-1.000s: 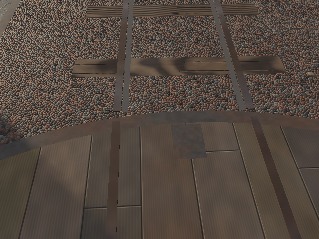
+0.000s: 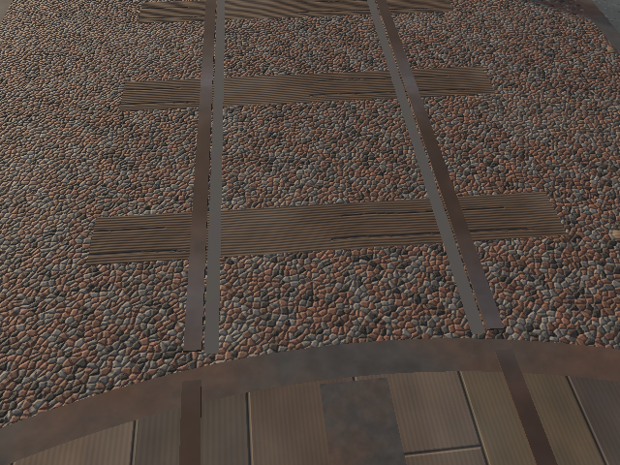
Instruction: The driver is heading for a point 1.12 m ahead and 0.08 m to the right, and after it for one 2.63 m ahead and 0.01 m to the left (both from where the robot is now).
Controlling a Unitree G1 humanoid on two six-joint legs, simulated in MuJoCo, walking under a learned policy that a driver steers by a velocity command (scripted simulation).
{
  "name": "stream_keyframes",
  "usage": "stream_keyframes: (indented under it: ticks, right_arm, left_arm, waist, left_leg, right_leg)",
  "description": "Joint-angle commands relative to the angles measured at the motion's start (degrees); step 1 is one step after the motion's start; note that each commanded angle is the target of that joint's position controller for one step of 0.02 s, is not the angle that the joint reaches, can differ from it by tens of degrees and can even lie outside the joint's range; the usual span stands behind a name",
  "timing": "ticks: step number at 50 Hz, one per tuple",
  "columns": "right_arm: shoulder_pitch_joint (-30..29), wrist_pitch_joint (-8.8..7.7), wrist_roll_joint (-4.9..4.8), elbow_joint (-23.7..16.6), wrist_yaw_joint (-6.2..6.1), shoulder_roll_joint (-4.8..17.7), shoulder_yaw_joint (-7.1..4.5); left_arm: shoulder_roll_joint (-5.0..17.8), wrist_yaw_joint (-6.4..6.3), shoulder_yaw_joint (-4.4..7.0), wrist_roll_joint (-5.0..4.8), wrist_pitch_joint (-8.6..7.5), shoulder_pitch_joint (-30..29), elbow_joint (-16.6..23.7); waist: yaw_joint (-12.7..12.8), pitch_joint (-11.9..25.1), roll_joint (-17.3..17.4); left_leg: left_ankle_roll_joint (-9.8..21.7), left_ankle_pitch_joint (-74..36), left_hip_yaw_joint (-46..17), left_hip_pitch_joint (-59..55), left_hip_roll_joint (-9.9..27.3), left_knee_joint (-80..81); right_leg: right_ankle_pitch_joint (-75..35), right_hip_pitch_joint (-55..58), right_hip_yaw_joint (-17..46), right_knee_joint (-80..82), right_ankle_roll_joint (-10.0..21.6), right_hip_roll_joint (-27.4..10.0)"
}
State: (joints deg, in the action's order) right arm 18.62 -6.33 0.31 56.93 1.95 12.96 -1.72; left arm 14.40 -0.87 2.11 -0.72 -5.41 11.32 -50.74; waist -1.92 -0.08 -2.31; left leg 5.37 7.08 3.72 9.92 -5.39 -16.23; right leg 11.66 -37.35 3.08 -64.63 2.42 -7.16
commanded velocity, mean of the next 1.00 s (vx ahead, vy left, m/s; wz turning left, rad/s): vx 0.50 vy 0.00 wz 0.00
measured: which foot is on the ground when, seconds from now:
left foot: down 0.00-0.32, up 0.34-0.84, down 0.86-1.00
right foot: up 0.00-0.28, down 0.30-0.88, up 0.90-1.00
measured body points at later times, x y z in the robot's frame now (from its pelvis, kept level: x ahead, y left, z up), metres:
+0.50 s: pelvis +0.27 -0.08 +0.00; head +0.29 -0.10 +0.45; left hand +0.33 +0.18 -0.12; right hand +0.36 -0.35 -0.14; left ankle +0.28 +0.08 -0.66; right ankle +0.29 -0.16 -0.74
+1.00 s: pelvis +0.55 -0.01 -0.01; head +0.58 +0.00 +0.44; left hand +0.59 +0.25 -0.15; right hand +0.66 -0.27 -0.13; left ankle +0.61 +0.07 -0.74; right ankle +0.46 -0.16 -0.65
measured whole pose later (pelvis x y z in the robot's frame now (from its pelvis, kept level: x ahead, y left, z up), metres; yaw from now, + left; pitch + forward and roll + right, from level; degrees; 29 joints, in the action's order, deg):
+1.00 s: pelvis +0.55 -0.01 -0.01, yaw +1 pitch +1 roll +0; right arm 10.1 -5.7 0.0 51.7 1.9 13.9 -3.1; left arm 14.7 -0.2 2.9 -1.4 -5.6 17.0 -55.1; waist -0.1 -1.5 -1.7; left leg 3.6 8.5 3.7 19.6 -1.9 -26.4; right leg 20.0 -24.7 1.6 -68.0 2.9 -3.2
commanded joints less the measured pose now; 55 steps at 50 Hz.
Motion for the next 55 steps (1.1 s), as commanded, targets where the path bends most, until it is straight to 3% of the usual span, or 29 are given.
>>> stream_keyframes:
  ticks: [1, 5, 10, 12, 13, 14, 15, 16, 17, 18, 19, 20, 21, 23, 26, 32, 37, 40, 41, 42, 43, 44, 45, 46, 47, 48, 50, 52, 55]
  right_arm:
    - [-2.33, -0.93, -0.13, -3.25, -1.13, 7.65, -1.24]
    - [2.24, -0.18, -1.01, -2.29, -1.92, 9.0, -1.44]
    - [6.41, 1.0, -1.48, -0.38, -2.03, 9.77, -1.8]
    - [5.89, 1.6, -1.52, -0.28, -2.17, 10.47, -2.15]
    - [4.77, 1.92, -1.49, -0.51, -2.21, 10.88, -2.25]
    - [3.67, 2.23, -1.26, -0.87, -2.2, 10.24, -1.97]
    - [3.02, 2.22, -0.48, -2.01, -2.17, 8.1, -1.05]
    - [8.54, 1.04, -0.27, -3.13, -1.66, 1.64, 0.95]
    - [8.79, -0.53, -1.11, -2.31, -1.39, 3.11, 0.82]
    - [3.69, -1.37, -2.64, -3.71, -1.16, 8.87, -0.71]
    - [-0.12, -1.5, -2.78, -4.78, -1.35, 9.39, -0.9]
    - [-2.1, -1.14, -1.99, -5.05, -1.73, 8.6, -1.1]
    - [-1.68, -0.32, -1.4, -4.99, -2.01, 7.78, -1.45]
    - [0.3, 1.18, -1.19, -4.32, -2.14, 5.17, -1.29]
    - [-3.86, 1.82, -0.75, -6.09, -2.38, 5.26, -1.65]
    - [-16.61, 1.24, -0.87, -9.86, -1.57, 3.69, -1.24]
    - [-23.75, 0.61, -1.47, -12.74, -0.12, 4.0, -0.9]
    - [-22.28, 0.02, -1.53, -13.13, 0.68, 5.46, -1.37]
    - [-18.8, -0.11, -1.48, -12.31, 0.63, 6.73, -2.02]
    - [-11.1, -0.12, -1.37, -9.93, 0.37, 8.66, -3.24]
    - [-0.2, -0.04, -1.09, -6.92, -0.13, 12.05, -4.67]
    - [8.07, 0.34, 0.04, -5.34, -0.52, 17.78, -6.14]
    - [8.28, 0.51, -0.49, -5.14, -0.4, 14.54, -4.92]
    - [3.61, 0.36, -1.01, -5.68, -0.42, 11.27, -3.86]
    - [-1.85, 0.36, -1.03, -7.07, -0.49, 9.19, -3.2]
    - [-5.94, 0.26, -0.6, -7.6, -0.22, 7.28, -2.59]
    - [-8.2, -0.14, 0.22, -7.24, 0.21, 5.19, -1.96]
    - [-6.37, -0.46, 0.08, -5.94, 0.01, 6.42, -2.28]
    - [-3.16, -0.34, -0.02, -4.52, -1.15, 8.34, -2.68]
  left_arm:
    - [2.33, -0.34, 0.64, 0.69, 0.29, 1.85, 2.4]
    - [1.71, 0.32, 0.36, 0.2, -0.28, -7.3, 4.66]
    - [2.42, 2.03, 0.11, -0.58, -0.85, -14.38, 7.54]
    - [3.64, 2.64, 0.5, -0.59, -1.38, -13.13, 7.9]
    - [4.69, 2.73, 1.04, -0.54, -1.61, -10.05, 7.29]
    - [6.66, 2.58, 2.25, -0.43, -1.75, -2.92, 5.14]
    - [10.61, 2.12, 3.82, -0.12, -1.86, 8.75, 2.12]
    - [17.25, 1.97, 5.51, 0.84, -1.37, 16.83, 0.54]
    - [13.12, 2.21, 4.31, 0.7, -1.26, 17.88, 0.2]
    - [9.43, 2.23, 3.07, 0.4, -1.4, 12.74, 1.05]
    - [7.28, 2.25, 2.29, 0.3, -1.28, 7.05, 2.46]
    - [5.45, 2.56, 1.69, 0.47, -1.22, 3.13, 3.05]
    - [4.17, 2.8, 1.27, 0.8, -1.37, 1.37, 3.1]
    - [3.91, 3.07, 1.28, 0.99, -1.62, 2.26, 1.82]
    - [6.14, 2.27, 1.89, 1.04, -1.71, 5.62, -0.14]
    - [7.24, 0.81, 1.93, 0.35, -0.82, 10.69, -2.38]
    - [7.69, 0.37, 2.32, -0.15, 0.27, 14.75, -5.06]
    - [8.65, 0.02, 2.86, -0.3, 1.03, 13.54, -5.31]
    - [9.23, 0.0, 3.02, -0.25, 1.26, 12.35, -5.05]
    - [8.78, 0.03, 2.82, -0.08, 1.6, 11.13, -4.76]
    - [7.25, 0.06, 2.09, 0.47, 1.65, 10.67, -3.81]
    - [1.05, 0.76, 0.21, 0.69, 0.63, 17.25, -3.15]
    - [1.0, 1.12, -0.07, 0.1, -0.99, 17.09, -3.98]
    - [6.47, 1.37, 1.43, -1.54, -1.97, 11.82, -2.44]
    - [7.37, 1.15, 1.6, -1.97, -2.28, 7.4, -1.02]
    - [6.99, 0.66, 1.9, -1.2, -2.02, 5.08, -0.66]
    - [4.65, 0.17, 2.24, -0.37, -0.29, 7.32, -1.18]
    - [2.95, -0.03, 2.18, -0.19, 0.8, 8.05, -1.3]
    - [3.73, -0.23, 2.6, 0.42, 1.08, 1.68, 0.98]
  waist:
    - [2.68, -3.12, 4.27]
    - [-0.63, -3.08, 4.35]
    - [-2.75, -4.67, 5.34]
    - [-1.25, -3.87, 6.15]
    - [0.85, -2.25, 6.79]
    - [4.56, 1.81, 6.39]
    - [9.02, 9.85, 3.69]
    - [8.5, 18.45, -10.27]
    - [8.7, 22.12, -12.59]
    - [7.65, 13.63, -8.45]
    - [5.88, 8.69, -4.46]
    - [4.25, 4.85, -1.13]
    - [2.35, 3.01, -1.77]
    - [0.79, 1.86, -2.25]
    - [0.9, -0.36, -0.83]
    - [4.33, -2.92, -1.01]
    - [6.01, -5.58, -1.09]
    - [3.91, -4.01, -2.04]
    - [1.8, -1.64, -2.99]
    - [-2.24, 2.79, -2.79]
    - [-6.41, 10.1, -0.56]
    - [-5.2, 19.46, 12.29]
    - [-5.08, 23.76, 16.59]
    - [-4.53, 15.33, 13.19]
    - [-2.84, 9.18, 9.11]
    - [-0.93, 4.76, 5.16]
    - [2.52, 2.48, 7.12]
    - [3.38, 1.12, 6.8]
    - [2.35, -1.12, 5.18]
  left_leg:
    - [9.81, -3.72, -12.35, 5.54, 16.26, 11.62]
    - [7.08, -4.74, -9.13, 0.82, 15.0, 10.58]
    - [6.36, -3.23, -10.32, -8.24, 18.74, 6.42]
    - [5.48, -6.18, -11.06, -10.85, 20.12, 3.26]
    - [4.74, -12.65, -10.52, -10.95, 19.79, -0.22]
    - [3.44, -22.07, -8.25, -9.91, 17.16, -8.58]
    - [1.46, -20.88, -5.16, -2.01, 13.75, -23.66]
    - [-3.22, -0.26, -0.45, 22.29, 4.34, -47.28]
    - [-2.77, 24.21, -9.03, 31.13, 2.61, -57.07]
    - [-1.43, 21.05, -10.54, 36.02, 6.28, -60.84]
    - [-1.0, 15.37, -8.83, 35.01, 9.56, -59.16]
    - [-1.32, 11.18, -7.85, 32.75, 11.52, -55.45]
    - [-1.56, 8.36, -8.03, 29.25, 13.23, -51.96]
    - [-2.31, 5.72, -7.12, 25.55, 13.55, -49.44]
    - [-3.63, -0.23, -6.85, 30.35, 13.87, -42.87]
    - [-4.14, -13.59, -4.6, 30.23, 11.74, -23.03]
    - [-2.72, -10.38, -4.49, 32.04, 10.59, -15.74]
    - [-0.73, -4.31, -3.23, 26.58, 8.95, -13.37]
    - [0.17, -2.89, -1.65, 20.3, 7.09, -13.0]
    - [1.51, -3.19, 0.07, 9.66, 4.97, -12.17]
    - [4.08, -4.79, -4.23, -7.38, 8.77, -14.09]
    - [13.11, 2.95, -29.45, -31.68, 24.07, -11.84]
    - [15.24, 7.5, -46.35, -34.64, 28.4, -2.18]
    - [11.89, 9.75, -39.27, -27.83, 26.41, -1.16]
    - [9.81, 6.9, -30.94, -18.46, 24.52, 0.08]
    - [8.63, 2.77, -24.88, -9.4, 22.12, 2.31]
    - [7.32, -0.88, -18.36, -0.14, 18.71, 5.99]
    - [8.29, -4.66, -14.81, 2.66, 17.88, 8.24]
    - [8.44, -9.14, -12.22, 0.55, 17.81, 9.61]
  right_leg:
    - [-8.9, -1.51, 0.29, 8.45, -1.61, -2.46]
    - [-17.51, 0.41, -2.02, 24.34, -2.12, 0.28]
    - [-12.52, 0.17, -2.39, 32.81, -1.03, 1.81]
    - [-7.98, 3.26, -2.85, 35.2, 0.6, 2.72]
    - [-6.41, 8.22, -4.06, 36.37, 1.56, 4.08]
    - [-5.99, 17.69, -5.55, 37.65, 2.95, 6.01]
    - [-7.39, 34.34, -0.53, 36.1, 6.0, 1.51]
    - [-1.18, 58.04, 23.76, 39.0, 14.75, -13.0]
    - [3.75, 60.84, 39.29, 47.14, 17.05, -16.45]
    - [4.21, 53.85, 31.71, 47.69, 13.79, -14.58]
    - [0.06, 45.43, 23.17, 48.72, 11.82, -12.3]
    - [-4.0, 37.79, 17.42, 50.99, 10.86, -9.7]
    - [-6.48, 32.73, 13.11, 53.05, 9.78, -7.46]
    - [-11.06, 28.19, 8.65, 55.56, 10.03, -5.37]
    - [-18.06, 28.95, 5.12, 57.0, 10.79, -5.23]
    - [-15.1, 31.84, 0.67, 58.65, 8.76, -3.74]
    - [-14.92, 40.49, 1.0, 55.87, 8.45, -7.06]
    - [-23.14, 43.44, 0.91, 51.28, 7.2, -8.36]
    - [-32.27, 43.15, 0.22, 47.36, 6.53, -7.77]
    - [-40.33, 41.2, -1.74, 38.56, 5.29, -5.31]
    - [-35.37, 32.18, -3.93, 24.5, 3.4, -2.13]
    - [-11.23, 7.9, -6.31, 0.37, -1.01, 7.01]
    - [20.45, -1.01, 2.25, -9.95, -0.84, 10.56]
    - [18.41, -6.35, 4.16, -14.13, 0.47, 6.76]
    - [12.9, -6.41, 2.07, -12.29, 1.16, 3.4]
    - [8.29, -3.87, 0.91, -8.43, 1.06, 1.05]
    - [3.84, 3.18, 1.26, -3.21, 0.94, -1.46]
    - [1.62, 3.72, 0.46, -0.33, 0.21, -1.86]
    - [-6.15, -2.52, 0.21, 8.19, -1.39, -2.24]
Velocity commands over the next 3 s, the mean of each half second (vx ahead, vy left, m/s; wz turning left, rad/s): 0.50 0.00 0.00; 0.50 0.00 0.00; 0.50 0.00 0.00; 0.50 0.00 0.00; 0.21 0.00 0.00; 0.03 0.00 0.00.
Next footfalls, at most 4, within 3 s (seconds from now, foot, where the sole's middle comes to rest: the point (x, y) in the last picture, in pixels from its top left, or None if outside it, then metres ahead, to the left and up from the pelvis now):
0.30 right None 0.33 -0.17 -0.78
0.86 left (280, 408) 0.65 0.07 -0.78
1.42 right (368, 293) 0.96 -0.16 -0.78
1.98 left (274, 212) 1.26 0.09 -0.78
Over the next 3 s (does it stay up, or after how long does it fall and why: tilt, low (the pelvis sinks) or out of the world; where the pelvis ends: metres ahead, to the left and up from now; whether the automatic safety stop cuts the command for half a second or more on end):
stays up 1.29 -0.03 -0.01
